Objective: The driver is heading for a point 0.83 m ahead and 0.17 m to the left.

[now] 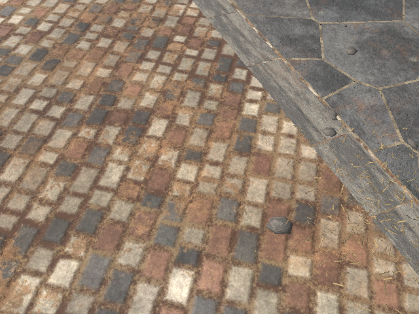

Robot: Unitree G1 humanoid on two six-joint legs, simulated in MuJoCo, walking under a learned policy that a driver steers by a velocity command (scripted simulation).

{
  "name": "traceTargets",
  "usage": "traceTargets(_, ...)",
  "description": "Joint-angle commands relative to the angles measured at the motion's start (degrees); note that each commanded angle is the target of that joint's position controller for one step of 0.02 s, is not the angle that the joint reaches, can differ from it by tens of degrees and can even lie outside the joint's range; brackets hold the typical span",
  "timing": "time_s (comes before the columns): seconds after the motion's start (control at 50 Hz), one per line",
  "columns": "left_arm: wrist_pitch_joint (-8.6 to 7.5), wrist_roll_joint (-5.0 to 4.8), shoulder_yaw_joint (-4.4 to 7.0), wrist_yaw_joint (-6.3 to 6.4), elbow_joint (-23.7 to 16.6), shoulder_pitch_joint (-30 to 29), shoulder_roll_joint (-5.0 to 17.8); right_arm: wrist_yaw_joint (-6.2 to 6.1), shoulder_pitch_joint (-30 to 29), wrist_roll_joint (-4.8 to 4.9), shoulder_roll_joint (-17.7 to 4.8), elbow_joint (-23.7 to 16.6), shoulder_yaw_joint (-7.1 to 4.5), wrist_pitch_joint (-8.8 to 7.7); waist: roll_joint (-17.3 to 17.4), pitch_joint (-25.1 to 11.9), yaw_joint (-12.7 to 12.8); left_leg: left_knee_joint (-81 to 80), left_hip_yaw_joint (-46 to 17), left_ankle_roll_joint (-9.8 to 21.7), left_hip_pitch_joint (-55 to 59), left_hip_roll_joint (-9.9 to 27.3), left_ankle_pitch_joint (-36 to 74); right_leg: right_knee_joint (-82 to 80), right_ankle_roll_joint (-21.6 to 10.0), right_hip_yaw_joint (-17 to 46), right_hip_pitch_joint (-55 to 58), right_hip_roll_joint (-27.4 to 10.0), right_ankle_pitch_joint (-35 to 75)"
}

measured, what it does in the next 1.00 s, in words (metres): walks ahead, turning left: right foot, then left foot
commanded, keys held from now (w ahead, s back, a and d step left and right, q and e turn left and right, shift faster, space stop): w+q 0.40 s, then q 0.34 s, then w+q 0.26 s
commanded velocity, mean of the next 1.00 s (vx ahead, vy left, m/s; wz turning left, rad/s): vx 0.36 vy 0.00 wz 0.39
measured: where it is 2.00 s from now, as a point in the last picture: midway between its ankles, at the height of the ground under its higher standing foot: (170, 226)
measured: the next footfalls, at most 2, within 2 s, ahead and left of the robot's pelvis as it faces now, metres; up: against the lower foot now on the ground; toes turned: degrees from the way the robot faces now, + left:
right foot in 0.24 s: +0.28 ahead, -0.12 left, +0.00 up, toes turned +1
left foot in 0.70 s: +0.46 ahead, +0.11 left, +0.00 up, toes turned +22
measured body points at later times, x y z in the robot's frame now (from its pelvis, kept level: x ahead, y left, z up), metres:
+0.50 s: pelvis +0.26 -0.03 +0.00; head +0.29 -0.04 +0.45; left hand +0.25 +0.24 -0.12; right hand +0.40 -0.28 -0.13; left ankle +0.29 +0.11 -0.67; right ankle +0.24 -0.12 -0.75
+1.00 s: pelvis +0.40 +0.04 -0.01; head +0.42 +0.06 +0.44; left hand +0.42 +0.33 -0.13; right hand +0.59 -0.18 -0.12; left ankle +0.43 +0.10 -0.75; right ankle +0.52 -0.11 -0.69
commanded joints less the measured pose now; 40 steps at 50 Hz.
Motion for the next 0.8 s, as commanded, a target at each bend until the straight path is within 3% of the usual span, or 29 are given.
traceTargets(0.02,-0.30,0.47,-0.56,-0.84,-4.32,-2.92,0.83,0.25,2.15,0.63,-5.73,-0.61,-1.14,-1.30,8.17,2.37,0.85,-10.98,-11.42,8.51,4.08,14.33,13.25,-6.13,1.31,0.12,-8.73,-2.56,4.60)
traceTargets(0.08,-0.84,0.25,-2.11,-1.43,-6.76,-10.74,-1.07,0.60,3.41,1.07,-6.05,0.91,-1.16,-0.79,8.60,3.25,-0.12,-10.83,-7.96,8.02,-0.24,11.23,16.85,-19.01,2.41,-5.59,-1.81,-3.15,9.91)
traceTargets(0.16,-1.31,-0.39,-2.02,-0.42,-7.78,-12.92,1.00,0.64,6.16,0.91,-9.54,2.66,-2.15,-0.08,7.76,3.02,0.03,-7.20,-11.24,7.46,1.34,13.83,22.56,-25.25,1.57,-6.44,5.10,-1.54,9.43)
traceTargets(0.2,-2.02,0.04,-1.39,0.62,-5.93,-6.87,2.19,0.50,5.81,1.10,-10.03,3.21,-2.28,0.36,6.41,0.50,3.38,1.08,-10.60,6.02,1.77,12.56,29.92,-30.81,0.32,-6.88,14.74,0.38,8.55)
traceTargets(0.22,-2.77,0.83,-0.48,1.43,-3.21,0.96,4.34,0.53,6.67,1.27,-8.81,3.52,-1.94,0.46,3.86,-4.23,6.17,11.78,-8.16,4.86,-1.42,9.18,29.95,-32.80,-1.00,-5.76,26.14,-0.14,8.29)
traceTargets(0.24,-3.33,2.08,0.76,2.44,-2.15,10.89,9.06,0.60,5.77,1.50,-6.02,1.38,-1.11,0.34,-2.32,-11.93,10.23,28.12,-5.52,3.48,-10.67,5.60,14.20,-35.50,-3.86,7.93,39.17,-13.45,-1.21)
traceTargets(0.26,-2.78,1.98,1.89,2.85,-2.07,12.46,14.51,0.25,12.08,2.81,0.25,-0.10,0.03,0.75,-14.01,-18.20,7.19,45.06,-2.60,2.04,-25.92,-2.08,-18.64,-42.58,-9.07,30.85,48.53,-28.11,-6.49)
traceTargets(0.28,-2.15,0.15,1.21,2.83,-2.58,9.10,10.05,-0.32,9.53,1.33,-6.61,1.47,-1.72,1.79,-5.13,-13.19,7.04,50.27,-7.19,2.90,-29.23,0.77,-16.23,-44.84,-9.35,31.96,41.50,-25.96,-12.39)
traceTargets(0.3,-2.31,-0.25,-0.13,2.72,-3.13,3.76,5.58,0.12,6.18,1.14,-6.46,0.95,-2.09,1.94,-2.48,-5.24,4.78,49.66,-8.17,3.26,-29.81,3.11,-10.81,-46.02,-7.88,23.06,34.43,-22.69,-10.30)
traceTargets(0.32,-2.77,-0.37,-0.77,2.49,-3.09,1.01,2.97,0.47,4.86,1.22,-4.90,0.97,-1.89,2.04,-2.40,-1.82,3.33,47.76,-7.82,2.96,-28.32,4.67,-7.40,-47.68,-6.57,15.99,29.31,-19.95,-2.54)
traceTargets(0.36,-3.65,-0.65,-1.31,2.74,-2.21,0.27,0.90,1.17,5.37,0.06,-3.95,1.70,-2.13,3.41,-3.80,0.36,1.00,45.77,-7.28,1.89,-24.99,5.98,-5.21,-49.17,-4.38,6.59,24.07,-16.46,6.94)
traceTargets(0.4,-4.79,-0.94,-1.14,2.75,-1.12,2.01,1.05,1.85,3.66,-0.11,-2.64,0.96,-2.17,4.44,-2.44,0.38,0.30,45.82,-6.72,1.29,-25.43,5.90,-3.07,-50.08,-4.68,2.40,23.60,-16.16,13.72)
traceTargets(0.46,-5.35,-1.39,-0.87,3.14,0.08,3.22,1.68,2.26,-0.77,-0.42,-1.69,-0.95,-2.16,5.22,-1.54,2.13,-0.67,42.68,-5.19,-0.30,-28.93,5.69,0.80,-48.20,-5.54,-5.21,24.24,-16.30,35.55)
traceTargets(0.54,-4.50,-1.49,-0.84,3.55,0.80,2.59,2.18,3.21,-8.33,-0.16,0.11,-4.02,-0.91,5.04,-3.72,2.75,0.33,25.36,-0.55,-0.45,-22.29,3.96,10.42,-45.62,-4.15,-14.60,21.18,-12.96,40.29)
traceTargets(0.6,-3.78,-1.75,-0.12,3.93,1.70,4.41,4.41,3.54,-10.27,-0.71,-1.33,-5.30,-1.02,5.12,-3.63,1.21,1.14,18.90,1.81,1.10,-18.20,2.03,10.25,-41.11,-3.35,-15.58,24.93,-14.38,44.12)
traceTargets(0.66,-2.43,-2.03,0.70,4.62,1.62,3.91,6.33,3.05,-5.09,-1.41,-4.01,-4.74,-2.06,4.63,-3.34,-2.20,-0.93,15.04,2.37,4.33,-12.25,-1.06,4.02,-28.28,-2.36,-15.67,28.35,-15.19,50.84)
traceTargets(0.68,-1.78,-2.15,0.81,4.55,1.29,3.34,6.57,2.46,0.18,-1.75,-4.96,-3.19,-2.66,3.91,-0.73,-5.31,-3.38,10.06,2.25,5.63,-6.15,-2.67,7.42,-18.13,-1.02,-16.42,27.34,-13.80,45.95)
traceTargets(0.7,-1.48,-1.91,0.74,4.30,0.76,5.66,6.27,1.45,4.40,-2.13,-9.16,-2.51,-3.85,3.03,5.74,-9.17,-5.20,7.00,-5.23,7.84,3.85,2.84,25.39,-3.25,1.79,-17.02,19.57,-10.80,28.45)
traceTargets(0.72,-0.81,-1.05,-0.47,3.78,-1.19,11.57,-0.17,0.70,2.83,-1.12,-15.71,-3.49,-5.32,3.16,16.02,-13.55,0.98,15.26,-24.46,15.02,17.08,19.35,64.95,14.96,4.51,-15.20,2.76,-1.84,-23.30)
traceTargets(0.74,0.29,-1.05,-0.44,3.75,-1.92,10.98,2.31,0.68,5.95,1.97,-17.14,-4.63,-6.11,4.28,13.06,-23.17,-3.23,8.11,-36.38,22.71,20.80,23.36,53.99,21.92,5.23,-4.16,-2.77,1.29,-23.29)
traceTargets(0.76,0.55,-0.80,-0.38,3.62,-2.27,7.02,3.10,0.15,2.19,2.06,-14.42,-5.62,-5.62,5.33,7.33,-17.37,-2.58,3.25,-33.71,21.29,15.47,21.26,29.47,21.33,4.90,-1.42,-6.04,-1.95,-17.98)
traceTargets(0.78,0.28,-0.67,-0.31,3.38,-3.04,2.66,3.58,-0.15,-2.19,1.92,-10.50,-6.06,-4.51,6.03,5.11,-8.88,-1.73,-0.84,-30.66,18.48,7.15,17.66,12.09,16.34,4.53,-1.34,-7.31,-3.97,-12.57)
traceTargets(0.8,0.26,-0.18,-0.15,3.28,-3.52,0.41,3.96,-0.20,-4.42,1.65,-8.13,-5.82,-3.77,6.32,4.31,-4.05,-0.17,-4.07,-28.75,15.52,1.31,14.19,2.45,10.75,4.45,-1.02,-6.35,-5.36,-9.12)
